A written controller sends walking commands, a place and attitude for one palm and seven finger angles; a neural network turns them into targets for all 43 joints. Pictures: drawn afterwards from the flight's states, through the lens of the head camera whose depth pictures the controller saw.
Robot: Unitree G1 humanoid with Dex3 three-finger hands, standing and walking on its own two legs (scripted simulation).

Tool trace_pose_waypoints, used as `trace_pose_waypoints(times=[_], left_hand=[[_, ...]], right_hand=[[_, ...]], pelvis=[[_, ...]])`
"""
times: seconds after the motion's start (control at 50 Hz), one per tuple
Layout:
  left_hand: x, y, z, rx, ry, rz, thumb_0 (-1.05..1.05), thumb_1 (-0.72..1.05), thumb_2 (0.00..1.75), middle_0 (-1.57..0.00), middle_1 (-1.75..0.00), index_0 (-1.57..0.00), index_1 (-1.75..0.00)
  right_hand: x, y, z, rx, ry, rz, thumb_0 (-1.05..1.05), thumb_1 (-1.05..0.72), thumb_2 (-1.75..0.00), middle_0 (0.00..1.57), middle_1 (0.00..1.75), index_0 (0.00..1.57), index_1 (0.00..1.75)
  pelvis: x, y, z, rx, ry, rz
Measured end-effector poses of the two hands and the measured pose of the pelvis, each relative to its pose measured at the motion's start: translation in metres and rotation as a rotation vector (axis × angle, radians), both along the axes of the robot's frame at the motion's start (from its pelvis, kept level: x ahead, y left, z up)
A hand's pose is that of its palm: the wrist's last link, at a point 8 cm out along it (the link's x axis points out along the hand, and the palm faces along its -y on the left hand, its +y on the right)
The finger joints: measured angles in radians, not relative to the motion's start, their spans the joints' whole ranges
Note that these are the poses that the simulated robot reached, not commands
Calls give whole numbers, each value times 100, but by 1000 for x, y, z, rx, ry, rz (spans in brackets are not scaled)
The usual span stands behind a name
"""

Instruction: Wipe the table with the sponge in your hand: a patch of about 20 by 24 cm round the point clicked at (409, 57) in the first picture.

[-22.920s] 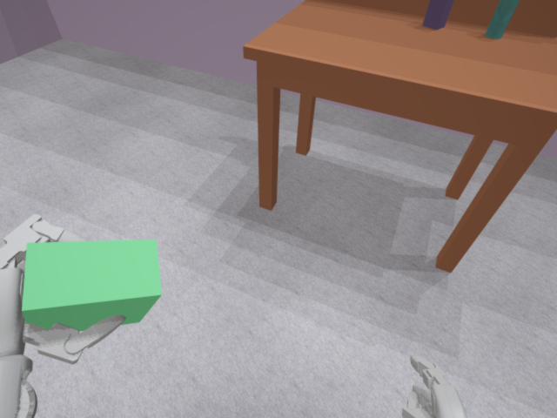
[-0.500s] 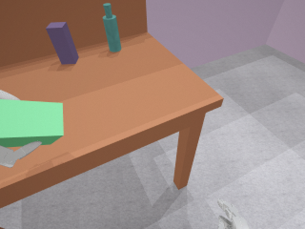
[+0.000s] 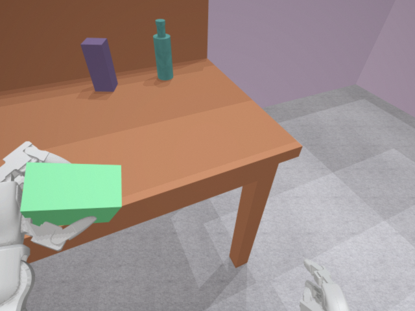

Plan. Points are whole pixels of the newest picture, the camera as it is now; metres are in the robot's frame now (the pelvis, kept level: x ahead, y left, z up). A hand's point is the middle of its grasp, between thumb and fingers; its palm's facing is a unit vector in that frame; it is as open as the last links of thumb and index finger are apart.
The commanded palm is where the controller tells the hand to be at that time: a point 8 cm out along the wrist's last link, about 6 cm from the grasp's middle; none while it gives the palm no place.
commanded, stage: shuffle to correct the standing spot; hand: left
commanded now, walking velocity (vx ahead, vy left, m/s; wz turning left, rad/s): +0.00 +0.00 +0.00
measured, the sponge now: (88, 197) +0.23 +0.22 +0.16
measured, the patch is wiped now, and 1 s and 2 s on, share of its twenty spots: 0.00 0.00 0.00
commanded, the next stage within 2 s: come to a stop and stand still in 0.66 s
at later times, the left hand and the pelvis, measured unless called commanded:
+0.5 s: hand (75, 174) +0.29 +0.27 +0.15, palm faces +0.44 -0.83 -0.35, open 10.4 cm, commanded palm +0.23 +0.30 +0.18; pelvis +0.08 +0.01 -0.02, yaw +2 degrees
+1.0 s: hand (110, 145) +0.36 +0.23 +0.15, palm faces +0.49 -0.78 -0.39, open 10.4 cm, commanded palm +0.31 +0.26 +0.18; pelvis +0.17 -0.03 +0.00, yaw +3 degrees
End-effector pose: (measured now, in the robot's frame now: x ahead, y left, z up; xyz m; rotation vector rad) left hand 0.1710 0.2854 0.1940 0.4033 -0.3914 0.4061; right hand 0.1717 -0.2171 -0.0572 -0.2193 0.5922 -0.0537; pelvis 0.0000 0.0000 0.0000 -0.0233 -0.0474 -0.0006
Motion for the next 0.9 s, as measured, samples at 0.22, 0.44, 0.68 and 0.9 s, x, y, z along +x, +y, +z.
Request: trace_pose_waypoints(times=[0.22,0.44,0.68,0.9], left_hand=[[28,13,-42,-1,229,-35,0,-55,102,-74,-129,-75,-127],[56,20,-20,44,81,20,0,-55,102,-74,-129,-75,-127],[128,-12,-23,52,89,-53,0,-55,102,-74,-128,-75,-127],[134,-18,-15,108,160,60,0,-55,102,-74,-128,-76,-127]], right_hand=[[-14,16,-13,-10,148,-30,1,-91,-89,20,30,20,30],[51,3,-23,-28,129,-23,2,-91,-89,20,30,20,30],[112,7,-21,32,82,-1,1,-91,-89,20,30,20,30],[142,-35,-34,8,219,-9,1,-91,-89,20,30,20,30]], pelvis=[[19,8,2,7,28,4],[68,10,-10,-4,42,35],[111,-8,-17,10,26,26],[159,-34,-8,22,12,50]])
